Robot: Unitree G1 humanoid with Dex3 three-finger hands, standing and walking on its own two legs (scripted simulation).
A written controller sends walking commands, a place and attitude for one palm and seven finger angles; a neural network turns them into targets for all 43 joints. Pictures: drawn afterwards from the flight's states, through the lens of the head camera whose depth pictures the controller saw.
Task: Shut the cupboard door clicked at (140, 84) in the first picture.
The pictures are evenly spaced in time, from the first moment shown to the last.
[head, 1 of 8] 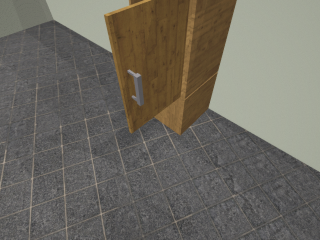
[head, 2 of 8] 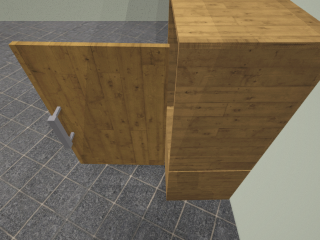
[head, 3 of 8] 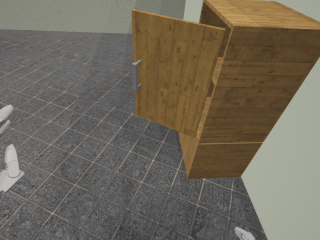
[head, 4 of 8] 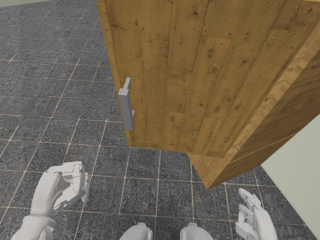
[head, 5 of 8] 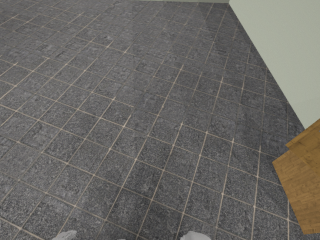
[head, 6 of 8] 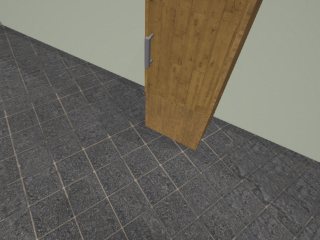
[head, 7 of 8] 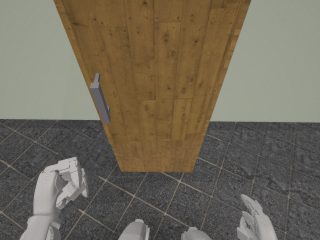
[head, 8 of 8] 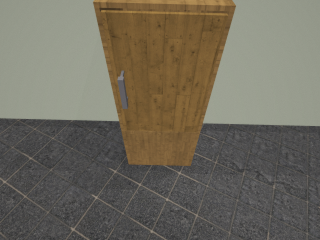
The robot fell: no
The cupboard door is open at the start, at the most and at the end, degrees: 88 88 0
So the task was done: yes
